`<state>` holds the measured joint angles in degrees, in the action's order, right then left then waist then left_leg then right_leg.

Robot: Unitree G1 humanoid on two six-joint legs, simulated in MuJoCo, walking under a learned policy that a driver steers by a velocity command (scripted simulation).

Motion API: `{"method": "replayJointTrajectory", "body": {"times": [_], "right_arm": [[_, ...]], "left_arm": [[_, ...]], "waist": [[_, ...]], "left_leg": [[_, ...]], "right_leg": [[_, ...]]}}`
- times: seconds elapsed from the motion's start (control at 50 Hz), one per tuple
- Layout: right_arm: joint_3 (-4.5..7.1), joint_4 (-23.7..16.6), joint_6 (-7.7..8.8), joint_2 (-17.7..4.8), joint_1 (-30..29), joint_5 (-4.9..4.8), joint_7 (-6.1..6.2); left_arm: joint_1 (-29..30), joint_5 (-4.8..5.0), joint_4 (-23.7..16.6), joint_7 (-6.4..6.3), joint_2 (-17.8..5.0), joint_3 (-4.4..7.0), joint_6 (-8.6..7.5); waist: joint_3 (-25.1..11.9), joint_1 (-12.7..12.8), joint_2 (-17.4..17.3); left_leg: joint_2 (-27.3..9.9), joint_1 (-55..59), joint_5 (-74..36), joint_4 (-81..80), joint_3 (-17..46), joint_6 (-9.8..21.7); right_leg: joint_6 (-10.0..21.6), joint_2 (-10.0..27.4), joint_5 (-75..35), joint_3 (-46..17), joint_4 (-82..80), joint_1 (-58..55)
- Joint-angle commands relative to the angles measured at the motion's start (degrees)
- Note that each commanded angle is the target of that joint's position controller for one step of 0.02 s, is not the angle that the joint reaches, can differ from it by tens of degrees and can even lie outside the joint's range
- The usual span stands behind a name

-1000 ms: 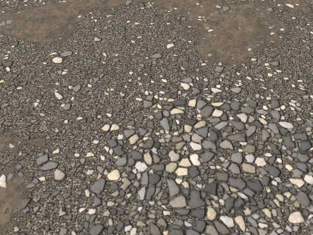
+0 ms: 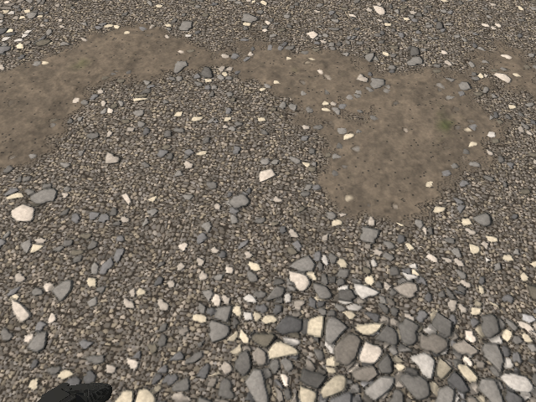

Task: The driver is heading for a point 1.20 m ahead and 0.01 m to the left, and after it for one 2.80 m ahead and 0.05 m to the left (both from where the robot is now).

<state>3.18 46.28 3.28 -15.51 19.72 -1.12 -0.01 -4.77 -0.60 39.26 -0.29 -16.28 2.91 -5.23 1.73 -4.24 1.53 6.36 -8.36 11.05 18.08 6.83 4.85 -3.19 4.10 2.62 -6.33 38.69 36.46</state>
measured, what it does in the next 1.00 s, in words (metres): walks ahead: right foot, then left foot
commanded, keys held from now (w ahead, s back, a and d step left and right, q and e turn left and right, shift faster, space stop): w+q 0.12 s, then w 0.52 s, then w+e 0.36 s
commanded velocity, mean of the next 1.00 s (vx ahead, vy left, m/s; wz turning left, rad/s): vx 0.50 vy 0.00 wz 0.08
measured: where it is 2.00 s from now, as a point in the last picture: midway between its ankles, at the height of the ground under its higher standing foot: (255, 188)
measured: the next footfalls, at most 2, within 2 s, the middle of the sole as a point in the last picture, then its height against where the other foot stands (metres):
right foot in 0.16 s outside the picture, level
left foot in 0.64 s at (189, 401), level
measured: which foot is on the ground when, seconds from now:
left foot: down 0.00-0.18, up 0.20-0.62, down 0.64-1.00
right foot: up 0.00-0.14, down 0.16-0.66, up 0.68-1.00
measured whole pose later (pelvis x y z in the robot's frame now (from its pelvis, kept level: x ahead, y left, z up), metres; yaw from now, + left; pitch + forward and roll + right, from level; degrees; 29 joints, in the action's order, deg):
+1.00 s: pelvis +0.52 +0.07 +0.00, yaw +2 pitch +1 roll +2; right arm 3.5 48.4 5.2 -15.6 18.8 0.8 -0.2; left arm -9.9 1.1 44.7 1.2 -16.7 3.5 -2.3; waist 0.8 -3.4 2.4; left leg 2.5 0.6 13.6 12.1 -10.2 2.4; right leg -0.2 5.6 -2.5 -3.6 44.8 40.0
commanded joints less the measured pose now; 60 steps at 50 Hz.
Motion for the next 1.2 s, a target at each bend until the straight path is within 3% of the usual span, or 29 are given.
{"method": "replayJointTrajectory", "body": {"times": [0.02,0.08,0.12,0.14,0.16,0.18,0.2,0.22,0.26,0.28,0.34,0.42,0.56,0.6,0.62,0.64,0.66,0.68,0.7,0.72,0.76,0.8,0.86,0.96,1.06,1.12,1.16,1.18,1.2], "right_arm": [[2.74,-3.3,0.06,-10.3,0.9,-0.49,0.88],[2.77,-3.2,-0.73,-10.0,2.4,-0.58,1.18],[2.99,-3.7,-1.07,-10.1,1.3,-0.38,1.31],[2.60,-4.0,-1.12,-8.9,0.5,-0.15,1.24],[1.59,-4.6,-0.85,-6.1,0.4,0.42,0.98],[0.44,-5.5,-0.31,-2.7,5.3,0.27,0.97],[0.00,-5.6,0.17,-3.2,9.5,-0.64,0.93],[1.09,-5.0,0.29,-8.2,6.2,-1.03,0.84],[1.33,-6.9,0.33,-8.5,-2.9,0.02,0.62],[1.50,-7.3,0.37,-8.0,-4.2,0.50,0.44],[0.82,-7.4,0.20,-5.0,-3.7,0.41,-0.18],[-0.51,-9.4,0.73,-2.9,-10.6,0.98,-0.74],[-0.39,-12.5,1.43,-4.6,-20.2,0.07,-1.95],[0.27,-12.0,1.62,-6.0,-17.4,0.21,-2.06],[1.26,-10.3,1.56,-7.7,-12.1,0.54,-1.79],[2.62,-8.2,1.42,-10.6,-3.6,0.78,-1.24],[3.95,-7.6,1.03,-16.4,4.2,2.12,-0.59],[3.63,-6.7,0.54,-14.9,6.4,1.21,-0.76],[2.43,-6.8,0.61,-11.3,3.9,0.92,-0.87],[1.79,-7.1,0.76,-9.4,0.4,0.99,-0.87],[0.84,-7.1,1.55,-6.0,-5.8,1.61,-1.21],[1.02,-6.4,2.57,-5.5,-7.8,1.96,-1.38],[1.64,-4.6,3.45,-6.5,-7.3,2.39,-0.93],[2.05,-2.4,3.11,-8.1,-5.9,1.93,0.12],[2.83,0.5,1.18,-10.1,-0.9,0.75,0.60],[3.41,0.5,-0.30,-12.0,-1.6,0.25,1.19],[3.63,0.0,-1.29,-13.1,-2.8,0.14,1.84],[3.22,-0.6,-1.15,-12.4,-3.1,0.28,2.15],[1.01,-3.4,0.11,-5.4,1.2,2.34,1.45]], "left_arm": [[6.0,0.65,-4.9,0.50,-3.2,0.65,-1.21],[7.6,1.08,-5.7,1.14,-4.9,1.24,-1.92],[4.7,1.26,-5.2,1.23,-6.2,1.89,-2.46],[-0.2,1.05,-3.7,1.03,-7.2,2.51,-2.68],[-7.0,0.02,-2.6,0.69,-9.2,3.22,-2.96],[-14.6,-1.07,-1.6,0.40,-13.7,4.31,-2.74],[-18.7,0.26,1.2,1.05,-13.6,4.73,-1.84],[-16.3,1.15,0.5,1.22,-8.9,3.42,-1.68],[-11.1,0.43,0.4,1.26,-5.9,2.25,-1.03],[-9.6,0.12,0.7,1.27,-4.8,1.78,-1.01],[-9.1,0.52,1.8,1.39,-5.0,1.73,-1.29],[-10.5,1.17,3.4,1.01,-8.4,2.59,-1.00],[-16.6,2.33,7.3,0.83,-10.6,2.82,0.60],[-16.1,2.35,7.9,0.54,-11.4,2.95,1.32],[-15.9,2.37,8.0,0.38,-11.0,2.68,1.53],[-16.0,1.74,7.6,0.25,-9.1,1.86,1.49],[-19.5,0.64,5.5,0.45,-3.9,-0.02,0.69],[-21.1,1.38,6.1,0.50,-2.9,-0.55,-0.26],[-17.3,2.84,5.6,0.75,-8.7,1.09,-0.68],[-13.6,3.33,4.6,0.85,-9.0,1.26,-0.70],[-12.3,2.14,4.8,0.48,-7.7,1.62,0.45],[-14.5,2.20,5.9,0.36,-5.2,1.35,2.00],[-12.0,2.04,4.8,0.14,-4.1,1.45,2.86],[-4.3,1.65,2.4,1.63,-2.4,0.76,2.29],[4.1,1.72,-2.3,3.39,-1.9,0.18,2.34],[3.0,1.74,-4.1,4.21,-3.7,1.07,2.56],[-7.5,1.90,-2.2,3.90,-7.3,3.23,2.88],[-17.1,1.96,0.1,2.94,-11.1,5.24,3.20],[-20.3,2.23,0.7,1.76,-17.7,6.73,3.55]], "waist": [[-1.3,-0.3,-6.0],[-1.5,0.0,-6.8],[-2.0,2.1,-8.5],[-4.1,4.7,-8.5],[-10.2,7.8,-6.8],[-18.9,8.3,3.8],[-21.3,7.5,17.5],[-13.1,8.5,9.7],[-3.0,7.7,2.2],[-1.3,6.5,2.5],[-1.3,4.5,4.7],[-0.7,6.1,2.9],[0.8,8.3,3.3],[-0.6,5.6,3.5],[-3.9,2.7,2.8],[-9.6,-1.1,1.2],[-19.0,-2.2,-9.9],[-23.5,-2.3,-17.8],[-15.3,-2.7,-11.5],[-9.6,-1.4,-9.3],[-3.4,2.2,-8.1],[-2.2,4.4,-8.3],[-0.5,4.8,-5.5],[1.6,2.5,-4.1],[4.2,-0.4,-3.1],[1.3,1.9,-5.5],[-5.3,8.3,-6.7],[-10.2,13.2,-4.2],[-15.3,9.7,9.6]], "left_leg": [[-12.0,-5.6,-8.1,-4.5,10.2,7.3],[-13.5,-0.7,-6.2,0.1,15.1,6.5],[-14.1,0.8,-7.7,3.8,17.7,5.5],[-12.7,0.4,-10.6,7.6,16.4,4.2],[-10.1,-2.9,-11.0,17.5,13.2,2.5],[-3.3,-17.6,1.5,35.4,6.0,-1.3],[-1.8,-30.7,22.7,48.5,2.4,-3.1],[-5.0,-35.8,20.1,53.3,4.3,-3.2],[-8.2,-35.5,12.2,51.8,1.2,-3.5],[-9.9,-34.0,9.8,48.6,0.9,-3.5],[-11.6,-29.6,7.1,41.9,-1.8,-4.2],[-12.1,-27.5,-3.4,27.3,-4.1,-5.0],[-9.3,-22.1,-8.8,13.3,-5.7,-3.5],[-8.0,-16.3,-6.6,10.4,-7.1,-1.8],[-6.6,-7.8,-6.5,8.8,-8.4,-0.5],[-9.0,5.1,-7.2,9.5,-6.0,1.6],[-24.3,27.2,-5.4,9.8,14.6,8.7],[-30.4,31.2,4.3,1.7,32.4,13.4],[-28.6,24.8,9.7,0.0,27.4,10.9],[-26.3,17.7,8.9,-1.3,19.6,8.9],[-22.0,5.7,2.1,-5.7,9.9,6.9],[-20.8,0.0,-3.5,-9.0,4.2,6.8],[-20.9,-0.3,-11.4,-10.9,-2.3,7.0],[-19.2,1.8,-15.6,-12.1,-12.0,4.8],[-22.4,12.2,-20.5,-8.9,-15.1,3.9],[-22.9,16.2,-42.9,-0.4,-17.5,2.2],[-21.3,13.9,-55.6,15.5,-19.3,0.3],[-19.0,4.1,-46.8,29.8,-19.8,-2.0],[-10.5,-21.2,-2.7,51.2,-18.9,-5.8]], "right_leg": [[-0.7,-4.0,-7.4,2.7,-6.8,-8.4],[0.3,-4.7,-3.6,1.2,-11.2,-9.8],[2.0,-4.7,0.6,1.4,-13.2,-14.1],[3.7,-4.4,-0.2,2.6,-15.5,-20.4],[6.8,0.7,0.0,-0.9,-13.8,-32.2],[13.8,12.3,4.1,-17.8,-13.5,-52.3],[19.6,19.8,17.1,-37.7,-19.3,-57.9],[18.0,17.9,25.3,-35.5,-21.6,-51.9],[15.5,12.7,16.9,-21.5,-23.8,-38.6],[15.2,10.9,11.8,-17.6,-25.1,-34.6],[15.8,8.6,3.2,-10.8,-28.2,-29.3],[15.9,7.6,-2.8,-4.1,-30.4,-27.6],[13.2,9.7,-4.2,-1.6,-27.5,-32.7],[11.7,9.9,-11.2,-0.8,-23.1,-34.3],[10.4,7.9,-19.0,1.4,-16.6,-33.5],[8.4,5.0,-18.6,4.1,-5.2,-28.3],[4.5,-1.5,0.9,7.8,16.8,-8.5],[3.6,-5.9,30.5,2.9,29.0,2.8],[4.3,-2.8,28.7,-0.5,33.9,8.0],[4.8,-0.3,23.7,0.6,32.9,8.6],[4.2,3.0,16.4,1.0,27.3,4.2],[3.3,3.5,12.5,0.8,26.1,-0.3],[2.3,3.3,5.7,-1.0,21.9,2.9],[2.9,2.1,-7.9,2.8,6.0,1.6],[5.3,1.1,-4.1,6.5,-2.1,5.1],[8.1,-2.7,4.5,11.0,-3.1,-0.7],[11.1,-7.3,7.2,13.3,-4.6,-15.6],[13.7,-6.9,4.3,9.2,-8.0,-32.1],[22.3,7.8,7.4,-17.6,-9.1,-53.6]]}}
Keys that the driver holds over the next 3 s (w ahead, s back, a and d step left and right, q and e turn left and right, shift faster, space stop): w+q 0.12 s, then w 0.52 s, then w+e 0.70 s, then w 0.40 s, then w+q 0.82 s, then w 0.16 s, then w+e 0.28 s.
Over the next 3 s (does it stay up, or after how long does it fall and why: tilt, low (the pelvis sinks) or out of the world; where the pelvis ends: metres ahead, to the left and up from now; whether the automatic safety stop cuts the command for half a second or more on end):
stays up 1.60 0.05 0.00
